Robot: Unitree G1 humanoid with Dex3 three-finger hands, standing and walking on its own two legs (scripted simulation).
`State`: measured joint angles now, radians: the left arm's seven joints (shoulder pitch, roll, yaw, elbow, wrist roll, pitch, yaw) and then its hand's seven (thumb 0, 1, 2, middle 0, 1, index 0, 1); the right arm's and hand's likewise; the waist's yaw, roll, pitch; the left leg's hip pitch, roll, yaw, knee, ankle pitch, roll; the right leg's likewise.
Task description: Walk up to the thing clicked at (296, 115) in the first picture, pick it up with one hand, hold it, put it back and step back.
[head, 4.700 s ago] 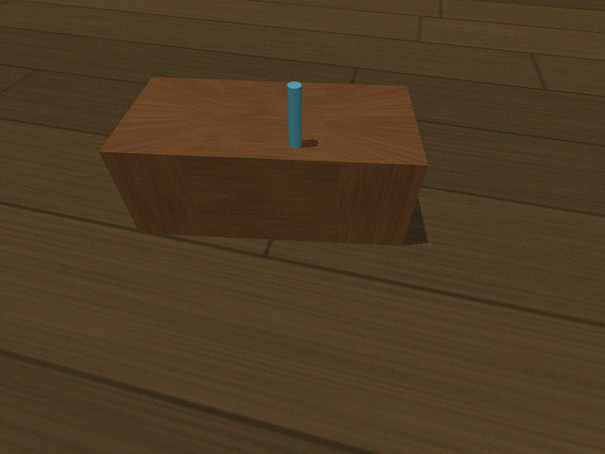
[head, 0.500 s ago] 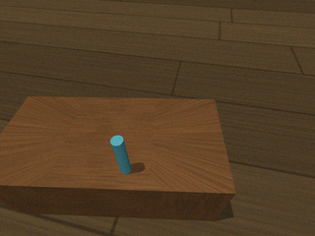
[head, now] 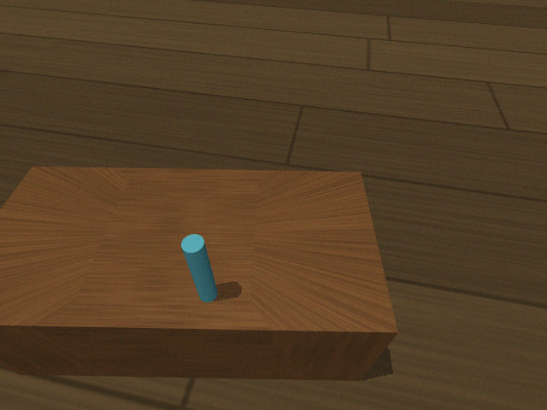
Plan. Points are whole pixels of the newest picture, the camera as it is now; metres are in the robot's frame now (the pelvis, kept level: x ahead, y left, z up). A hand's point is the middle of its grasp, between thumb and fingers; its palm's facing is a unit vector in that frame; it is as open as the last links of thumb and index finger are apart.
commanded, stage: walk up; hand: left
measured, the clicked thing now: (201, 271) +0.45 +0.19 -0.21
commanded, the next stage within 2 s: stand in 0.38 s
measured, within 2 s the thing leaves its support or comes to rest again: neither
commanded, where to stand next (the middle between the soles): +0.04 -0.01 m, yaw -2 degrees
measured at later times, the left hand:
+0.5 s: hand out of the picture +0.08 +0.26 -0.15, palm faces +0.03 -0.95 -0.32, open 7.4 cm
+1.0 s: hand out of the picture +0.10 +0.26 -0.15, palm faces +0.01 -0.94 -0.34, open 7.4 cm
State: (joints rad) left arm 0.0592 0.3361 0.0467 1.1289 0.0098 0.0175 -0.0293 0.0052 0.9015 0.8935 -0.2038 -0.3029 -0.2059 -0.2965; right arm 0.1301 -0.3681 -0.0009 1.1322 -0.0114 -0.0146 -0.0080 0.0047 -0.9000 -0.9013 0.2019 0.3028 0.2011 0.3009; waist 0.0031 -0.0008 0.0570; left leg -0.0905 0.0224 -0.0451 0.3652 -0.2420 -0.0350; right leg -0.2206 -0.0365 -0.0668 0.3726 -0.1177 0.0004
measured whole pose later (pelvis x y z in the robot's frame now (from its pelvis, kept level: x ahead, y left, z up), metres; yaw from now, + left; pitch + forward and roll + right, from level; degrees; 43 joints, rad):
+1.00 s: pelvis +0.02 +0.00 +0.00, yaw +1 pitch -2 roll +0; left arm 0.08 0.34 0.01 1.15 0.00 -0.01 -0.01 0.01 0.90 0.89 -0.20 -0.30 -0.21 -0.30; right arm 0.13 -0.36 0.01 1.12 -0.01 0.00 0.00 0.00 -0.90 -0.90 0.20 0.30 0.20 0.30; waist 0.01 0.02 0.04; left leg -0.04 0.02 -0.06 0.33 -0.26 -0.03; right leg -0.17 -0.04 -0.08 0.35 -0.14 0.01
